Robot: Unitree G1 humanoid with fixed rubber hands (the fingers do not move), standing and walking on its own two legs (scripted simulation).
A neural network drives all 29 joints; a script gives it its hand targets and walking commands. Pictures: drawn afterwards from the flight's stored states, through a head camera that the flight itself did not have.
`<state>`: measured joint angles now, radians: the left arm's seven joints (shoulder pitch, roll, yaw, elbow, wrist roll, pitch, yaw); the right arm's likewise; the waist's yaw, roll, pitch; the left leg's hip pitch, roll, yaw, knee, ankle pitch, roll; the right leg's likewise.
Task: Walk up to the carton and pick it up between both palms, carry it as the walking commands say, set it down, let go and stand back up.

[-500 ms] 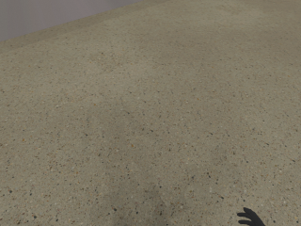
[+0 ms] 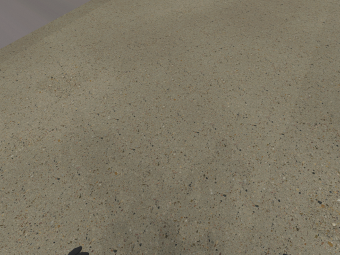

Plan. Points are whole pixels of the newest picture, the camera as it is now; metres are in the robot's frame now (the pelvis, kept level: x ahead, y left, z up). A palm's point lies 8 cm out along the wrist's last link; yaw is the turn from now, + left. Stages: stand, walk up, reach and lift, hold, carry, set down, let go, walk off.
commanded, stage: walk up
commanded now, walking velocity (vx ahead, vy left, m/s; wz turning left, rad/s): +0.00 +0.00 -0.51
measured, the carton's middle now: out of the picture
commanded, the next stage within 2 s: none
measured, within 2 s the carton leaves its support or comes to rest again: neither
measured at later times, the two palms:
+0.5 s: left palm out of the picture +0.14 +0.31 -0.12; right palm out of the picture +0.06 -0.23 -0.08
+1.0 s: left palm (106, 250) +0.18 +0.18 -0.10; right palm out of the picture -0.08 -0.29 -0.11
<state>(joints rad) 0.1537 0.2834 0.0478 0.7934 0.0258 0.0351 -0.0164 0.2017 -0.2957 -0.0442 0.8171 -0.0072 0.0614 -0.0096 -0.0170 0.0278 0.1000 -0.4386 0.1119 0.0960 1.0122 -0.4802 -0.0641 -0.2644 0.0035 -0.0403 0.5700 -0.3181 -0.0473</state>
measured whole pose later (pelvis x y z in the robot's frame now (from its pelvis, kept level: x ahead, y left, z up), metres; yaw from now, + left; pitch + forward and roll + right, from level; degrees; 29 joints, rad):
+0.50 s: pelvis +0.00 +0.05 +0.01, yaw -15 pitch +1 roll -2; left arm 0.23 0.31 0.09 0.81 0.03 0.06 -0.02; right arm 0.17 -0.25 -0.02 0.76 -0.02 0.03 -0.03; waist 0.04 -0.04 0.05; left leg -0.23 0.06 0.11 0.49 -0.27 0.02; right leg -0.46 0.05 0.04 1.03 -0.46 0.06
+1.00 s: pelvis -0.03 -0.01 +0.01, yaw -30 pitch +1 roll +1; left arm 0.23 0.27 0.06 0.81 0.02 0.02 -0.04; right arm 0.20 -0.27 -0.05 0.84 -0.05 0.04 0.01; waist 0.01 0.02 0.03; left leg -0.51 0.14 0.08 1.05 -0.37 -0.08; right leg -0.19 0.09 -0.01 0.42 -0.25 -0.10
